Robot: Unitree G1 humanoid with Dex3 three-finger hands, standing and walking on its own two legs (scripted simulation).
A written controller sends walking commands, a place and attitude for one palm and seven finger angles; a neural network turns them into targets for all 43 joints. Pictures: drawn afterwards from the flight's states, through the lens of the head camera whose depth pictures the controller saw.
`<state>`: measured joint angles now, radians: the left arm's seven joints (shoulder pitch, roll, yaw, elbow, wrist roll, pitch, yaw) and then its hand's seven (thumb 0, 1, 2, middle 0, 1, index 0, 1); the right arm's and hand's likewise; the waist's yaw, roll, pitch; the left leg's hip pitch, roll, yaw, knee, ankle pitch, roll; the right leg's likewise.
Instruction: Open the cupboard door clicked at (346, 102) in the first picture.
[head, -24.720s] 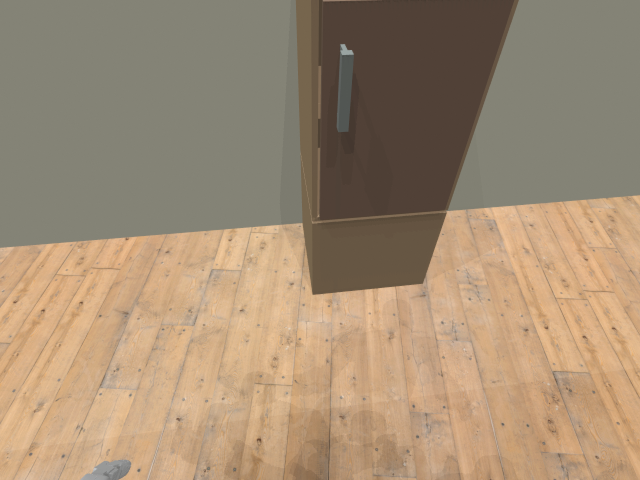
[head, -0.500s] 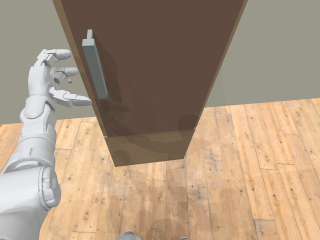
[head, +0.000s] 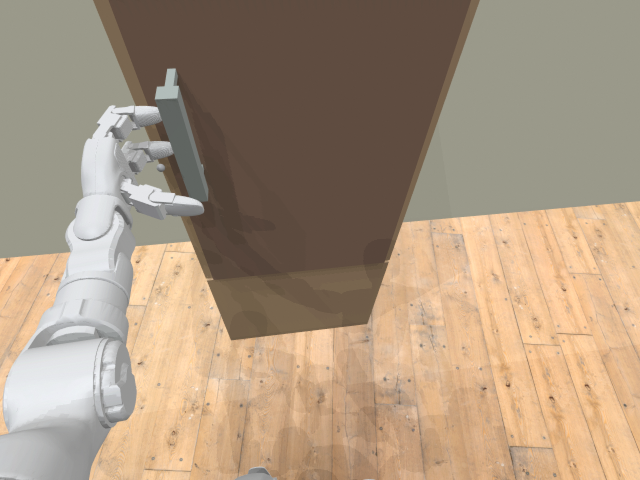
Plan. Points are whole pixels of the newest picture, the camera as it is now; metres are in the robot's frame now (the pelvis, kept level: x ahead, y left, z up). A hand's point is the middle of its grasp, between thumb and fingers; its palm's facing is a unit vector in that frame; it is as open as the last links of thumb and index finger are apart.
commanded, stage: slide the fingers in behind the handle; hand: left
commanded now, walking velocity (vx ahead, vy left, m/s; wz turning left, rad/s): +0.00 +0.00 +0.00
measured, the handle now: (186, 140) +0.53 +0.17 +0.11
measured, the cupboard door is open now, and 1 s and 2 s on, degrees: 0 0 0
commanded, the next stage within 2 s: close the thumb around the handle in 1.22 s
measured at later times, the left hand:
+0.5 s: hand (180, 164) +0.48 +0.16 +0.12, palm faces +0.12 -0.99 +0.00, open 14.0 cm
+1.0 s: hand (199, 168) +0.47 +0.14 +0.12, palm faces +0.09 -1.00 +0.00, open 14.1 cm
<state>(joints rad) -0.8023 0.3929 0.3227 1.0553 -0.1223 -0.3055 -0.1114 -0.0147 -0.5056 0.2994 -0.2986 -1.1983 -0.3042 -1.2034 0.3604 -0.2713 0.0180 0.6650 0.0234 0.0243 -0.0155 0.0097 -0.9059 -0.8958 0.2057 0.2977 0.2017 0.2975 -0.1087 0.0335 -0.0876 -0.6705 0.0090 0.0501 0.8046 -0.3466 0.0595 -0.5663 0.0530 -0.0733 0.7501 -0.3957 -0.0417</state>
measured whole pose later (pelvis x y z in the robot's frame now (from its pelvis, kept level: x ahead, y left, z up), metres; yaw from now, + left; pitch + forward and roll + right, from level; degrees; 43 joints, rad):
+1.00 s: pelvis +0.00 -0.01 +0.00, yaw +0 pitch +11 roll -2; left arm -0.81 0.29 0.25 1.05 -0.11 -0.32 -0.02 -0.01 -0.51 0.30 -0.30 -1.20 -0.28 -1.20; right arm 0.35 -0.26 0.01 0.68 0.02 0.01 0.00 0.01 -0.91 -0.90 0.20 0.30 0.20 0.30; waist -0.10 0.04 -0.09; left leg -0.65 0.01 0.04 0.79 -0.34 0.05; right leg -0.55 0.05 -0.08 0.75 -0.40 -0.05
